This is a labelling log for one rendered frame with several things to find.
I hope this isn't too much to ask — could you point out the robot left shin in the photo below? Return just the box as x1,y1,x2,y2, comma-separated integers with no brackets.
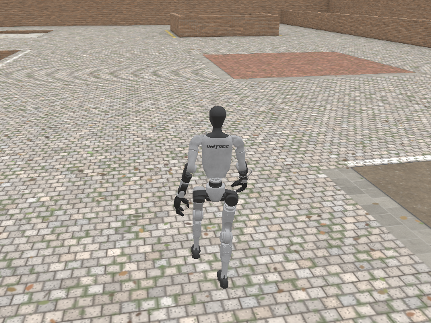
193,210,201,250

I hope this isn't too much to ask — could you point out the left robot forearm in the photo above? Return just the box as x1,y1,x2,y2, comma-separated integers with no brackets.
176,163,192,198

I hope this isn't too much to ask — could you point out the robot right upper arm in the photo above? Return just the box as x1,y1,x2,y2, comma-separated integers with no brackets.
231,135,246,171

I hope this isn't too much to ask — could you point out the robot right thigh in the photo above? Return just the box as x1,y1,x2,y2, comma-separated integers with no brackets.
220,189,238,244

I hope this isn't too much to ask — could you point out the left robot hand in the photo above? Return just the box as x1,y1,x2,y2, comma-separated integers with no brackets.
174,196,189,216

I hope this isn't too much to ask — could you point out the robot left upper arm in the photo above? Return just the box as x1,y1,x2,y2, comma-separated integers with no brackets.
186,135,203,173

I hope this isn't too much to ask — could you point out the right robot hand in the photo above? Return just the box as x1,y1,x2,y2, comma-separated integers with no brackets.
231,179,247,192

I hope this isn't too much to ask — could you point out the right robot forearm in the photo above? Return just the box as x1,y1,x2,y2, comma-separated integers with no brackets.
238,162,248,183

